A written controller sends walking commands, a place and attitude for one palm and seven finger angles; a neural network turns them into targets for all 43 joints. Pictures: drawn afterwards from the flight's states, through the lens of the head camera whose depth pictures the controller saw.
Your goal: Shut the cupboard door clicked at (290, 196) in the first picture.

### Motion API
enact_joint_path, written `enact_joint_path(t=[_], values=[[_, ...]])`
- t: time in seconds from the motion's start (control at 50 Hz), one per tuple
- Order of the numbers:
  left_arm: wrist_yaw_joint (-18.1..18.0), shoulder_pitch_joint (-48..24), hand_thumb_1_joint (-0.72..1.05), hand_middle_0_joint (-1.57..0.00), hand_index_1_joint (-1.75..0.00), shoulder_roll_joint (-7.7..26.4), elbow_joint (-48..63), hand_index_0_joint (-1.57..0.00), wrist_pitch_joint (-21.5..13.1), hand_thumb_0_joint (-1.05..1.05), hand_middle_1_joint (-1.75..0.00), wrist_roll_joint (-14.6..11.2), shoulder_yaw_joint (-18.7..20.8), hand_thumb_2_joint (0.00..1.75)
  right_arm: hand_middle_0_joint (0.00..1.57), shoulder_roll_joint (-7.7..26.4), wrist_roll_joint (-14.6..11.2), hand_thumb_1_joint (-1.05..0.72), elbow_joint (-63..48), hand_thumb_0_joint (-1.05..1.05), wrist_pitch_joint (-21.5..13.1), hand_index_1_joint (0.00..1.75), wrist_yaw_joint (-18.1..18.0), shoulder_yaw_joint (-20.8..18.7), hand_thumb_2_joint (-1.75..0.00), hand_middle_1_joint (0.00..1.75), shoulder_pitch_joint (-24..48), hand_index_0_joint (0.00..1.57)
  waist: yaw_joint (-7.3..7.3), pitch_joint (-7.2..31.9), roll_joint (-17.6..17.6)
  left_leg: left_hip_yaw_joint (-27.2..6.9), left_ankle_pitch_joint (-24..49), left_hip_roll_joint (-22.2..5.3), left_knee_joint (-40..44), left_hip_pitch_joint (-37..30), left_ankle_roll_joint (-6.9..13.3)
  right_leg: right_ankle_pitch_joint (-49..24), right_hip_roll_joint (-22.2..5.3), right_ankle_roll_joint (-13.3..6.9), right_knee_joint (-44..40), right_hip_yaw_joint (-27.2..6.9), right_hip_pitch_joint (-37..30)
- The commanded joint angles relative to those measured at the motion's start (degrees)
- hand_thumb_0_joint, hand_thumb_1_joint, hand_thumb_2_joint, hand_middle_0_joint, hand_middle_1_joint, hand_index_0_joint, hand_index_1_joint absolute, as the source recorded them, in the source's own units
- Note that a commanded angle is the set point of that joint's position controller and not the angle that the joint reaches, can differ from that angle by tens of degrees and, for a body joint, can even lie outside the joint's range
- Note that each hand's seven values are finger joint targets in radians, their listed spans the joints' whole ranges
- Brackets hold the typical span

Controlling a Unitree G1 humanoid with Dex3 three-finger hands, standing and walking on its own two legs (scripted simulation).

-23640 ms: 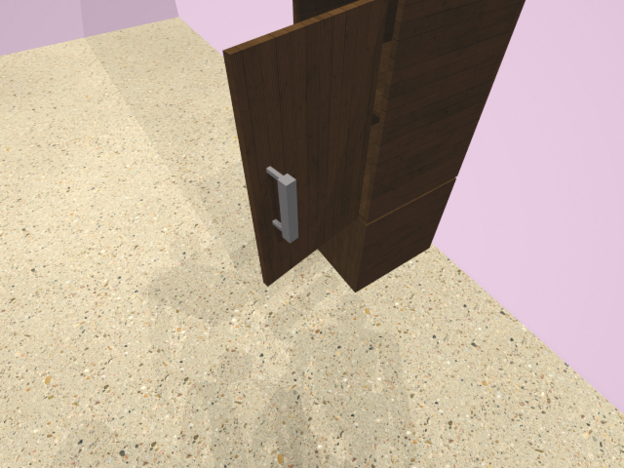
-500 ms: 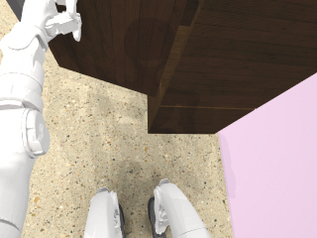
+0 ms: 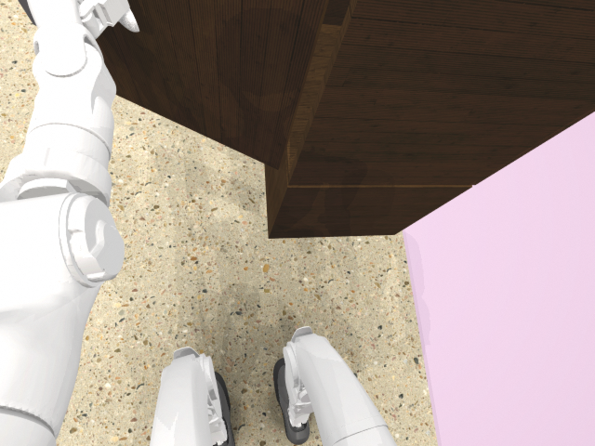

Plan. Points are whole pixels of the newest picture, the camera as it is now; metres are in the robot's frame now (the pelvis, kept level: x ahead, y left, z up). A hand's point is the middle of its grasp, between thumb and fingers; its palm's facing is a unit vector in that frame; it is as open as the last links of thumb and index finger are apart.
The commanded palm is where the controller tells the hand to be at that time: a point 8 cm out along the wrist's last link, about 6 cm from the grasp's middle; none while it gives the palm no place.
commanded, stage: pull the fist back off the door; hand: left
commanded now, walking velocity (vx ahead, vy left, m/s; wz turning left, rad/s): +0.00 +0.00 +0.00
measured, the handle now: out of the picture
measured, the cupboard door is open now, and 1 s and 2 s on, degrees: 63 63 63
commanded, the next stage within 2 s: draw the hand back to the body in 0.68 s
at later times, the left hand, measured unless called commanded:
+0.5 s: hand (147, 65) +0.53 +0.09 +0.08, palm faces +0.10 -0.99 -0.03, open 3.1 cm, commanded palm +0.50 +0.12 +0.10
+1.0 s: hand (118, 81) +0.48 +0.10 +0.13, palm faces +0.14 -0.99 -0.06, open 3.1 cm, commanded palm +0.43 +0.15 +0.14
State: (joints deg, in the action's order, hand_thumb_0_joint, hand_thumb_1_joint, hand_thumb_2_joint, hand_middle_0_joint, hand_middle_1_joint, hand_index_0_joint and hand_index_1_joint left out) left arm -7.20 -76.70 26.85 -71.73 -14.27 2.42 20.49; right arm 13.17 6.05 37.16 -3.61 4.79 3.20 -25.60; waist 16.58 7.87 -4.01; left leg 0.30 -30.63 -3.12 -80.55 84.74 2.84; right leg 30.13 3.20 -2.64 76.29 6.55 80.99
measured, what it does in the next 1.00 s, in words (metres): rises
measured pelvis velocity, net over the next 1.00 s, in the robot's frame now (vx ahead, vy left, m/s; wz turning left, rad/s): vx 0.02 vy -0.02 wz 0.04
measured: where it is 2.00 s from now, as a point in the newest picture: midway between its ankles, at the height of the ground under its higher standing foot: (257, 422)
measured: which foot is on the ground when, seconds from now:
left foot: down 0.00-1.00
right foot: down 0.00-1.00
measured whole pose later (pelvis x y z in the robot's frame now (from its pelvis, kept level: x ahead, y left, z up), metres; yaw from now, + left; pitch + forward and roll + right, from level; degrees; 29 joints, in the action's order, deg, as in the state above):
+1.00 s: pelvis +0.02 -0.02 +0.06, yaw +2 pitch +22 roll +1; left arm -6.4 -36.7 10.3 -49.8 -29.3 -2.2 12.6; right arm 12.9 1.3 35.8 3.8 4.1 -0.7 -21.0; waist 6.7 8.8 -2.7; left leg 3.8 -27.4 -1.7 -63.7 57.9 1.1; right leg 28.7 2.7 -3.8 64.4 2.4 57.5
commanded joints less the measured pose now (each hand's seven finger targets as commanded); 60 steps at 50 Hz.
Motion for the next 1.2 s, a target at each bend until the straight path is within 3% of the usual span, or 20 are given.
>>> enact_joint_path(t=[0.0, 0.04, 0.1, 0.14, 0.16, 0.22, 0.3, 0.32, 0.44, 0.56, 0.66, 0.72, 0.76, 0.78, 0.84, 0.88, 0.98, 1.04, 1.08, 1.18], values=[[-5.6, -29.5, 0.9, -1.3, -1.5, 4.2, 21.4, -1.3, -9.6, 0.0, -1.5, 6.5, -5.4, 0.9, 0.2, 12.4, 0.3, -0.9, 0.0, 0.0, 1.4, 0.3, 2.5, -6.6, -0.9, 0.3, -15.7, 0.2, 1.63, 44.6, -15.6, -9.9, 29.6, -0.8, 8.9, -47.7, -2.3, -18.3, 0.3, 1.1, -10.5, -3.6, -12.7], [-3.2, -27.6, 0.9, -1.3, -1.5, 4.7, 20.3, -1.3, -9.4, 0.0, -1.5, 4.5, -4.8, 0.9, 0.2, 12.7, -0.5, -0.9, -0.1, 0.0, 2.4, 0.3, 2.3, -6.8, -0.9, 0.3, -15.6, 0.2, 1.4, 44.5, -13.5, -8.9, 28.3, -0.1, 10.5, -46.4, -2.0, -20.1, 0.6, 1.0, -12.1, -4.0, -18.0], [-0.7, -23.7, 0.9, -1.3, -1.5, 5.3, 15.3, -1.3, -7.4, 0.0, -1.5, 1.0, -2.2, 0.9, 0.2, 12.3, -1.8, -0.9, -0.3, 0.0, 3.5, 0.3, 1.4, -6.4, -0.9, 0.3, -14.9, 0.2, 0.72, 39.2, -7.5, -6.9, 21.8, 0.9, 12.7, -39.5, -1.2, -19.1, 0.5, 1.5, -15.0, -5.0, -25.0], [-1.0, -19.9, 0.9, -1.3, -1.5, 7.3, 14.9, -1.3, -7.9, 0.0, -1.5, -0.7, 1.4, 0.9, 0.2, 12.0, -1.8, -0.9, -1.0, 0.0, 3.6, 0.3, 1.0, -6.0, -0.9, 0.3, -14.6, 0.2, -1.21, 38.1, -6.2, -5.7, 22.1, 1.3, 13.7, -37.9, -1.0, -20.9, 0.4, 1.5, -15.7, -5.7, -28.2], [-1.4, -16.6, 0.9, -1.3, -1.5, 6.4, 14.3, -1.3, -8.7, 0.0, -1.5, -0.9, 1.5, 0.9, 0.2, 11.4, -1.9, -0.9, -1.5, 0.0, 3.6, 0.3, 1.0, -5.9, -0.9, 0.3, -13.9, 0.2, -2.24, 36.7, -6.0, -5.1, 22.6, 1.5, 14.1, -37.3, -1.1, -21.7, 0.3, 1.5, -15.9, -5.8, -29.2], [-2.6, -9.2, 0.9, -1.3, -1.5, 3.7, 11.3, -1.3, -12.1, 0.0, -1.5, -0.3, 0.7, 0.9, 0.2, 10.5, -1.5, -0.9, -1.7, 0.0, 3.6, 0.3, 1.4, -5.7, -0.9, 0.3, -13.0, 0.2, -2.53, 29.4, -1.1, -3.3, 20.3, 1.8, 14.2, -30.9, -0.7, -23.0, -0.1, 1.9, -16.8, -7.2, -31.8], [-2.2, -0.6, 0.9, -1.3, -1.5, -0.1, 9.4, -1.3, -15.1, 0.0, -1.5, 1.2, -2.4, 0.9, 0.2, 10.2, -1.7, -0.9, -2.2, 0.0, 4.3, 0.3, 1.9, -6.5, -0.9, 0.3, -11.6, 0.2, -3.59, 25.7, 2.0, -1.6, 19.2, 2.7, 14.6, -27.2, -0.6, -27.0, -0.7, 2.0, -17.3, -8.6, -35.5], [-1.5, 0.2, 0.9, -1.3, -1.5, -3.6, 10.2, -1.3, -15.4, 0.0, -1.5, 1.0, -5.3, 0.9, 0.2, 10.1, -1.9, -0.9, -2.3, 0.0, 4.4, 0.3, 2.0, -6.8, -0.9, 0.3, -10.9, 0.2, -3.2, 25.6, 2.2, -1.5, 18.7, 2.8, 14.8, -28.1, -0.6, -26.7, -0.8, 2.1, -17.6, -8.7, -35.0], [0.6, -1.8, 0.9, -1.3, -1.5, -9.4, 21.9, -1.3, -18.2, 0.0, -1.5, -4.0, -9.3, 0.9, 0.2, 10.1, -3.1, -0.9, -2.9, 0.0, 5.0, 0.3, 1.2, -8.1, -0.9, 0.3, -8.1, 0.2, -4.14, 31.9, -0.9, -1.3, 20.6, 3.4, 15.2, -36.5, -0.8, -28.3, -1.3, 2.2, -18.0, -8.7, -35.6], [-2.2, -5.3, 0.9, -1.3, -1.5, -8.6, 29.6, -1.3, -23.1, 0.0, -1.5, -2.4, -10.9, 0.9, 0.2, 9.7, -3.1, -0.9, -1.1, 0.0, 4.6, 0.3, 0.0, -8.7, -0.9, 0.3, -5.1, 0.2, -4.37, 36.5, -3.9, -2.4, 22.8, 3.2, 14.5, -43.1, -1.0, -28.0, -1.5, 2.3, -16.6, -8.0, -33.2], [-3.7, -0.8, 0.9, -1.3, -1.5, -8.9, 19.4, -1.3, -20.7, 0.0, -1.5, -0.2, -10.9, 0.9, 0.2, 9.6, -3.0, -0.9, -0.3, 0.0, 5.3, 0.3, -0.4, -8.1, -0.9, 0.3, -3.7, 0.2, -4.17, 30.3, -0.4, -2.0, 20.1, 3.3, 15.3, -38.8, -0.9, -26.2, -1.7, 2.7, -17.3, -7.9, -32.6], [-3.6, 2.2, 0.9, -1.3, -1.5, -9.1, 12.0, -1.3, -16.9, 0.0, -1.5, -1.3, -9.6, 0.9, 0.2, 9.9, -3.4, -0.9, -1.2, 0.0, 6.0, 0.3, -0.6, -7.6, -0.9, 0.3, -2.7, 0.2, -3.86, 25.4, 5.6, -1.3, 14.8, 3.6, 15.9, -32.1, -0.6, -22.4, -1.8, 3.1, -19.3, -8.9, -34.6], [-3.1, 2.2, 0.9, -1.3, -1.5, -8.1, 10.4, -1.3, -15.8, 0.0, -1.5, -2.4, -8.1, 0.9, 0.2, 9.9, -3.5, -0.9, -1.9, 0.0, 6.2, 0.3, -0.9, -7.1, -0.9, 0.3, -2.3, 0.2, -4.26, 25.4, 6.4, -1.0, 14.2, 3.8, 16.1, -29.7, -0.5, -22.7, -2.0, 3.0, -19.4, -9.5, -36.5], [-2.7, 2.4, 0.9, -1.3, -1.5, -7.6, 10.3, -1.3, -15.7, 0.0, -1.5, -2.7, -7.6, 0.9, 0.2, 9.8, -3.6, -0.9, -2.3, 0.0, 6.1, 0.3, -1.0, -6.9, -0.9, 0.3, -2.1, 0.2, -4.93, 25.2, 6.5, -1.0, 13.8, 3.9, 16.0, -28.7, -0.5, -22.3, -2.0, 2.8, -19.3, -9.7, -37.0], [-1.6, 8.4, 0.9, -1.3, -1.5, -2.7, 23.2, -1.3, -19.2, 0.0, -1.5, -4.4, -2.8, 0.9, 0.2, 9.8, -3.6, -0.9, -5.7, 0.0, 5.7, 0.3, -0.9, -7.1, -0.9, 0.3, -1.3, 0.2, -10.86, 36.5, 2.0, -0.6, 20.2, 4.0, 18.2, -36.0, -1.0, -29.6, -1.9, 2.2, -18.0, -9.9, -44.7], [-0.6, 13.4, 0.9, -1.3, -1.5, -2.9, 32.2, -1.3, -20.9, 0.0, -1.5, -4.9, -3.7, 0.9, 0.2, 9.0, -4.3, -0.9, -6.9, 0.0, 5.6, 0.3, -0.7, -7.3, -0.9, 0.3, -0.7, 0.2, -12.54, 40.2, 0.1, -0.2, 25.0, 3.8, 19.8, -41.8, -1.2, -34.8, -1.8, 2.1, -18.3, -9.3, -47.8], [2.2, 25.9, 0.9, -1.3, -1.5, -6.9, 42.1, -1.3, -16.0, 0.0, -1.5, -5.9, -9.8, 0.9, 0.2, 8.7, -6.6, -0.9, -8.1, 0.0, 5.8, 0.3, -1.8, -7.5, -0.9, 0.3, 0.1, 0.2, -11.43, 29.8, 8.3, 1.2, 19.6, 3.6, 25.7, -42.6, -0.3, -31.9, -1.9, 4.1, -26.3, -10.4, -53.5], [4.2, 28.5, 0.9, -1.3, -1.5, -11.3, 48.1, -1.3, -12.0, 0.0, -1.5, -9.2, -14.5, 0.9, 0.2, 8.8, -7.8, -0.9, -8.9, 0.0, 5.4, 0.3, -3.3, -7.1, -0.9, 0.3, 2.3, 0.2, -10.39, 22.2, 8.8, 1.3, 15.5, 3.7, 29.5, -46.8, 0.1, -23.6, -2.3, 4.3, -32.3, -10.4, -53.0], [4.9, 30.4, 0.9, -1.3, -1.5, -9.8, 48.6, -1.3, -10.6, 0.0, -1.5, -11.3, -13.0, 0.9, 0.2, 8.9, -8.3, -0.9, -8.4, 0.0, 4.7, 0.3, -4.5, -6.8, -0.9, 0.3, 4.1, 0.2, -10.61, 17.3, 9.6, 1.1, 12.5, 3.7, 31.6, -47.7, 0.0, -17.0, -2.6, 3.9, -35.8, -10.7, -52.3], [6.6, 39.2, 0.9, -1.3, -1.5, -9.2, 52.3, -1.3, -10.7, 0.0, -1.5, -11.3, -14.1, 0.9, 0.2, 8.3, -8.7, -0.9, -8.7, 0.0, 2.9, 0.3, -5.5, -5.7, -0.9, 0.3, 7.6, 0.2, -13.13, 12.0, 3.7, 0.2, 13.4, 3.5, 36.2, -54.3, -0.2, -16.0, -2.5, 2.4, -37.0, -8.1, -52.1]])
